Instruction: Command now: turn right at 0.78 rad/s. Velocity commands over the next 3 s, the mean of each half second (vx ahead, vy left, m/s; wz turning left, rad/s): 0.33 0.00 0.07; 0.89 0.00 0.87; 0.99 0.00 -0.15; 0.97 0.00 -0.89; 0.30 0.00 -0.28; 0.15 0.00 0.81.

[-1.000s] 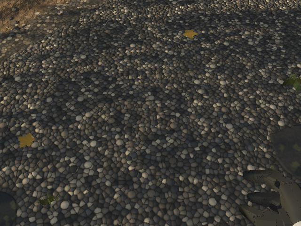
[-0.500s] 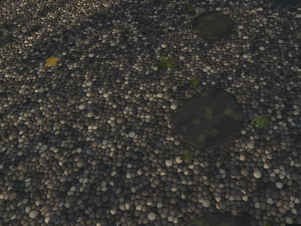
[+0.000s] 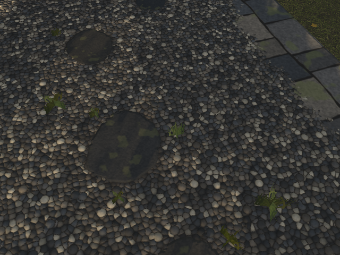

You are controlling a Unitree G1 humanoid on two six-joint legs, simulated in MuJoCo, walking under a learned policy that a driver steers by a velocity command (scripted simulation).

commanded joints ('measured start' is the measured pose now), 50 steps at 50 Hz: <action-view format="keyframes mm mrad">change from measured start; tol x32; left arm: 1 -98 22 -8 -118 11 -23 -4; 32 225 47 -7 234 83 -157 14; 50 -248 -23 -94 -9 84 -123 -46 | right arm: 1 18 -195 -50 -52 2 -1 6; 32 -171 -77 5 -103 -10 15 166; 37 420 -212 -61 42 8 -13 99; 50 300 -202 -35 24 20 -84 63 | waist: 1 -46 187 -127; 11 116 -231 -209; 32 62 -30 163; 38 -115 328 -209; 50 -30 48 91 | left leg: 1 213 258 -166 -120 261 218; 8 68 231 -99 25 322 138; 11 -496 40 -35 532 -462 -40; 22 -626 49 -112 791 129 -56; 32 -659 102 48 465 5 111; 36 -48 -131 171 392 -214 228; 39 596 212 -918 -137 -579 396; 50 -20 -18 -425 -268 138 282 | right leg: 1 -50 -35 -25 -127 -40 13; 10 842 -262 275 -764 340 -179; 12 619 -361 443 -965 -470 -347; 29 653 -296 -224 -1108 -52 -174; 32 755 -297 -314 -1062 218 -175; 36 687 -294 -378 -458 1340 -171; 37 463 -259 -365 -117 1138 -140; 38 -41 -49 -315 259 62 -61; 39 -187 58 -59 418 -85 -49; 50 -96 -70 -69 -265 276 -9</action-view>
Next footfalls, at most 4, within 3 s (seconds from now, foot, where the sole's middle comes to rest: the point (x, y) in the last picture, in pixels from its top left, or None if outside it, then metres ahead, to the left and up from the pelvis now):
0.18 right None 0.04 -0.16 -0.78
0.74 left None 0.37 0.15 -0.78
1.20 right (100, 162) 0.84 0.31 -0.78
1.62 left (24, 123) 1.06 0.70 -0.78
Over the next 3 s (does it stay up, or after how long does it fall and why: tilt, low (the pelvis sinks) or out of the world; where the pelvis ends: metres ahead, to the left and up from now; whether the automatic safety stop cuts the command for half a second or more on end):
stays up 1.69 0.63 0.00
